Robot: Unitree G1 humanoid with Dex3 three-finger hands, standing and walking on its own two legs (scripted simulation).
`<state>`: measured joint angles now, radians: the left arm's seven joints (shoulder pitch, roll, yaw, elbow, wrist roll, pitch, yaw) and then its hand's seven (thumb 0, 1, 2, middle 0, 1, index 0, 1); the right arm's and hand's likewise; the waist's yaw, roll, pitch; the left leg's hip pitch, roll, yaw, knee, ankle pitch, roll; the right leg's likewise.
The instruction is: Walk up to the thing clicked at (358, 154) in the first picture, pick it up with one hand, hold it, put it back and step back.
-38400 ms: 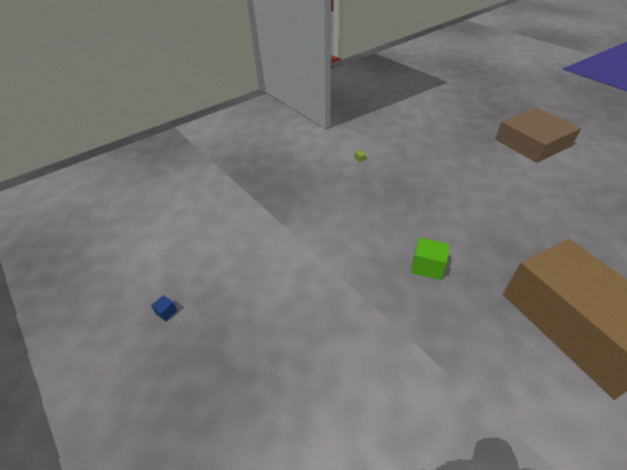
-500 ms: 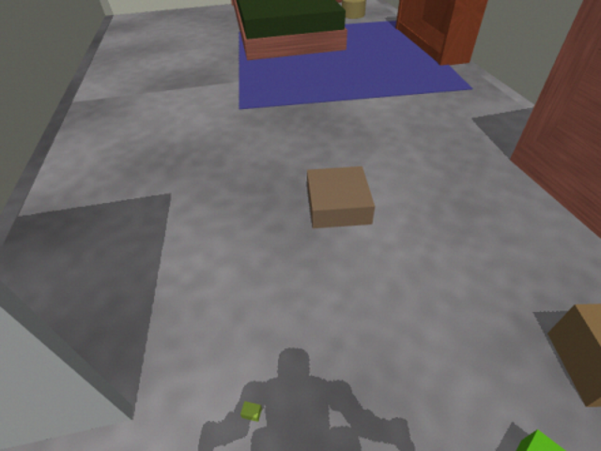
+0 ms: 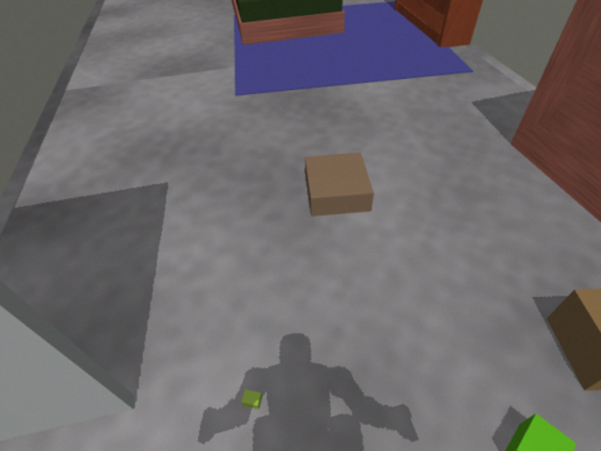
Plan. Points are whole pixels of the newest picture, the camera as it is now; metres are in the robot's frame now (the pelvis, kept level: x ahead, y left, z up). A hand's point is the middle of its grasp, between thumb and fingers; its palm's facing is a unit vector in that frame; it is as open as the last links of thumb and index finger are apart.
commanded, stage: step back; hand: left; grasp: from above
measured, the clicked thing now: (252, 399) +0.44 +0.21 -0.76
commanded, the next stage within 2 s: none
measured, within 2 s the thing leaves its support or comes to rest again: neither
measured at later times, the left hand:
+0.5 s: hand out of the picture +0.05 +0.30 -0.18, palm faces -0.10 -0.93 -0.36, open 7.4 cm
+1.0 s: hand out of the picture -0.07 +0.29 -0.15, palm faces -0.02 -0.91 -0.40, open 7.4 cm
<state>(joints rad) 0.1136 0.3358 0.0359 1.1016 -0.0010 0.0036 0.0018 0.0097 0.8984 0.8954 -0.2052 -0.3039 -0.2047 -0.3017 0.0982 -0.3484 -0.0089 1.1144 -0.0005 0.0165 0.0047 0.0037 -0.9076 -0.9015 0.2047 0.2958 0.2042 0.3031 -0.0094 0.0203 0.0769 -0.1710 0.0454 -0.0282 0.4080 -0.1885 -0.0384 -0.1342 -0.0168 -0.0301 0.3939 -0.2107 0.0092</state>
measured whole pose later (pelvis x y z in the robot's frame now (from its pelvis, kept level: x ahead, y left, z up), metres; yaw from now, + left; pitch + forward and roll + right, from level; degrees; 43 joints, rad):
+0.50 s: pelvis -0.08 +0.04 -0.01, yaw -4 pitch -2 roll -1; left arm 0.10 0.39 0.06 0.90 0.01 0.07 0.02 0.01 0.90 0.90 -0.20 -0.30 -0.20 -0.30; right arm 0.12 -0.35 -0.04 0.88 -0.02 0.03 -0.02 0.00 -0.91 -0.90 0.21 0.30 0.21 0.30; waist -0.02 -0.04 0.20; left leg -0.31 0.00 0.06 0.59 -0.25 0.06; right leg -0.40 0.08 0.13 1.05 -0.51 0.02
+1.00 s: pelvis -0.21 +0.03 -0.02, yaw -1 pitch -2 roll +0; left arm 0.11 0.35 0.07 0.75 0.03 0.04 0.02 0.01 0.90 0.90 -0.21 -0.30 -0.21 -0.30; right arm 0.17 -0.41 -0.04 0.89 0.00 0.04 -0.03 0.00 -0.91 -0.90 0.20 0.30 0.20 0.30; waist 0.00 0.01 0.19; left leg -0.29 -0.05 -0.07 0.80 -0.49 -0.02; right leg -0.39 -0.02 -0.04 0.63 -0.21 -0.03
